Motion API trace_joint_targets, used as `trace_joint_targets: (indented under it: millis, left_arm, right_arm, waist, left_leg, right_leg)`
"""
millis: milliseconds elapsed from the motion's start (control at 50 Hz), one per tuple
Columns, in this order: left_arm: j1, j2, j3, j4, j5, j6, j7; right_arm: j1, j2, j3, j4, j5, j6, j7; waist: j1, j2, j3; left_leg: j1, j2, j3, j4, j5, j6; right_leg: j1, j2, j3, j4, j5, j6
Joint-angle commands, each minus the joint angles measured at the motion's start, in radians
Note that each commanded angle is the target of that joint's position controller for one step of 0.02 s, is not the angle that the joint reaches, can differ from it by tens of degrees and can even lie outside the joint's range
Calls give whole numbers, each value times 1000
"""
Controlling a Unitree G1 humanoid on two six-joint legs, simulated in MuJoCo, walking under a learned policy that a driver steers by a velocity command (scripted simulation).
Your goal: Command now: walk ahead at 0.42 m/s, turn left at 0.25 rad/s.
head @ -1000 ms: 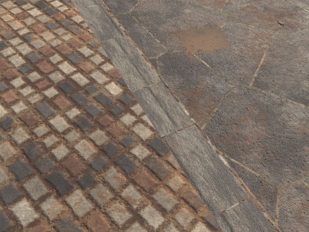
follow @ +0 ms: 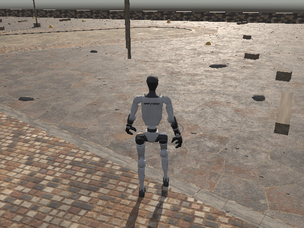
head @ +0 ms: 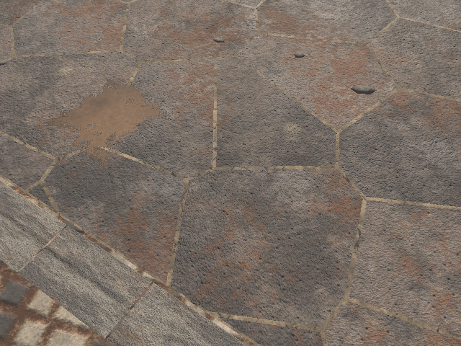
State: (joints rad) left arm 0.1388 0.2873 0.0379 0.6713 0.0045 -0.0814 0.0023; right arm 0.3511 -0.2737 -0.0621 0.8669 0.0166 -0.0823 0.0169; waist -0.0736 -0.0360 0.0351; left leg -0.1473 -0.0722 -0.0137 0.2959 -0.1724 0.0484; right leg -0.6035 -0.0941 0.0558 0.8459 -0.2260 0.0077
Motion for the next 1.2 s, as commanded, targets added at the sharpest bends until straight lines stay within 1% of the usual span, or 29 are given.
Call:
trace_joint_targets:
  millis: [20,100,140,160,180,200,220,240,300,420,520,560,580,600,620,640,660,700,780,840,940,1000,1020,1040,1060,1080,1120,1160,1200]
  left_arm:
    - [-43,44,2,-69,3,-22,-10]
    - [-58,99,28,-86,-1,-25,-11]
    - [33,131,48,-64,11,-24,-1]
    - [124,195,64,-65,27,-23,10]
    - [155,229,66,-82,43,-2,15]
    - [157,205,64,-79,25,17,2]
    - [116,147,51,-87,14,27,2]
    - [60,111,39,-86,9,32,3]
    - [-49,105,38,-71,30,34,4]
    - [-67,140,60,-42,13,43,25]
    - [-42,196,83,-9,-27,47,5]
    - [-47,177,79,7,-39,50,3]
    - [-33,136,68,18,-31,52,0]
    - [-56,60,47,5,-10,52,-9]
    - [-118,53,44,-67,-1,38,-8]
    - [-168,124,60,-75,-24,15,-14]
    - [-145,155,70,-70,-38,-1,-23]
    - [-113,160,77,-31,2,-20,-20]
    - [-106,86,55,-3,7,-19,-29]
    - [-144,33,28,4,-2,-9,-46]
    - [-143,79,34,0,-11,-6,-68]
    - [16,152,66,39,6,-11,-61]
    - [87,230,84,34,11,-12,-52]
    - [113,268,85,25,14,-2,-46]
    - [121,194,68,23,-8,9,-45]
    - [63,174,64,6,-18,17,-42]
    - [-5,142,53,-8,-19,39,-24]
    - [-46,144,56,-19,-4,57,-13]
    - [-44,159,67,-26,1,69,-3]
  right_arm:
    - [-82,-184,-41,-85,8,-8,-14]
    - [-31,-199,-47,-76,18,26,-28]
    - [-49,-157,-37,-94,13,33,-33]
    - [-48,-99,-18,-124,-7,31,-33]
    - [133,-21,5,-113,-19,32,-34]
    - [189,-97,-6,-113,10,39,-36]
    - [108,-155,-27,-116,21,56,-43]
    - [34,-163,-33,-130,17,76,-50]
    - [19,-126,-38,-150,7,128,-59]
    - [-95,-84,-23,-229,-5,141,-31]
    - [-137,-123,-35,-255,2,140,3]
    - [-74,-123,-42,-217,-1,130,6]
    - [8,-142,-55,-179,4,126,-2]
    - [114,-212,-77,-153,13,120,-16]
    - [114,-339,-93,-189,3,97,-14]
    - [71,-269,-74,-211,-15,65,-8]
    - [18,-221,-55,-217,-14,45,-10]
    - [-33,-173,-38,-226,1,38,-19]
    - [-47,-172,-32,-230,-18,41,-48]
    - [-12,-169,-30,-203,-20,50,-56]
    - [-6,-170,-28,-166,-19,50,-47]
    - [-43,-171,-31,-168,-11,56,-58]
    - [-5,-154,-23,-194,-37,53,-63]
    - [102,-86,-1,-208,-55,47,-58]
    - [80,-137,-6,-197,-36,48,-48]
    - [-8,-171,-18,-217,-8,57,-46]
    - [-98,-165,-21,-237,-16,77,-57]
    - [-88,-132,-17,-243,-22,91,-63]
    - [-72,-99,-8,-235,-26,88,-68]
  waist:
    - [37,94,8]
    - [54,121,-48]
    - [111,114,-96]
    - [145,18,-198]
    - [89,-236,-345]
    - [89,-289,-421]
    - [99,-174,-316]
    - [98,-109,-232]
    - [41,-118,-123]
    - [61,-87,-145]
    - [67,-92,-106]
    - [30,-53,-92]
    - [7,-7,-96]
    - [-22,205,-81]
    - [-18,359,-17]
    - [-34,242,-1]
    - [10,233,27]
    - [39,168,18]
    - [61,136,-32]
    - [24,155,-47]
    - [21,150,-20]
    - [108,116,-102]
    - [110,-9,-212]
    - [59,-212,-340]
    - [98,-160,-411]
    - [110,-101,-288]
    - [94,2,-147]
    - [54,-49,-97]
    - [55,-95,-114]
  left_leg:
    - [-138,214,-176,-123,223,174]
    - [-62,218,-227,36,263,94]
    - [-100,153,-217,194,235,31]
    - [-193,77,-172,417,36,-17]
    - [-399,-12,-91,731,-542,-76]
    - [-469,23,-117,897,-546,-90]
    - [-530,63,-103,972,-464,-104]
    - [-550,89,-74,977,-403,-114]
    - [-406,127,-38,918,-289,-141]
    - [-302,151,-1,622,-151,-120]
    - [-195,133,68,419,-167,-35]
    - [-58,94,117,271,-128,9]
    - [59,74,102,221,-161,39]
    - [183,236,-170,81,-257,122]
    - [223,430,-684,-69,-496,304]
    - [187,446,-695,-136,-523,323]
    - [167,418,-606,-135,-476,283]
    - [153,345,-450,-109,-259,213]
    - [113,248,-198,-57,352,153]
    - [56,213,-83,-23,478,112]
    - [87,276,-95,34,485,113]
    - [105,212,-42,292,636,54]
    - [-31,147,-2,523,402,-4]
    - [-338,-12,13,900,-356,-90]
    - [-403,-12,-105,1015,-493,-103]
    - [-473,29,-110,1059,-436,-100]
    - [-472,83,-96,964,-333,-98]
    - [-357,90,-77,771,-295,-99]
    - [-294,65,-50,642,-298,-112]
  right_leg:
    - [144,46,-21,-195,193,34]
    - [259,92,10,-332,265,22]
    - [432,68,5,-403,339,-20]
    - [614,-82,114,-383,555,-75]
    - [849,-351,361,-323,831,-214]
    - [839,-387,513,-393,638,-274]
    - [759,-322,430,-435,457,-249]
    - [662,-277,324,-457,392,-223]
    - [387,-188,110,-544,363,-220]
    - [391,-224,-20,-572,358,-249]
    - [368,-246,-22,-624,-151,-204]
    - [309,-210,-77,-554,-263,-158]
    - [237,-165,-133,-440,-314,-117]
    - [55,-60,-251,-87,-341,-35]
    - [-299,109,-164,164,-458,17]
    - [-342,63,-6,256,-379,-4]
    - [-345,36,10,236,-251,-24]
    - [-280,11,2,149,-79,-9]
    - [-96,58,-53,-40,136,41]
    - [59,77,-86,-206,265,45]
    - [116,78,-74,-297,240,-20]
    - [317,127,-94,-400,311,-83]
    - [542,-11,87,-345,690,-151]
    - [822,-252,443,-352,862,-364]
    - [820,-269,570,-451,609,-405]
    - [726,-220,482,-486,389,-362]
    - [497,-155,378,-546,164,-289]
    - [330,-77,307,-589,68,-246]
    - [293,-51,277,-584,123,-251]
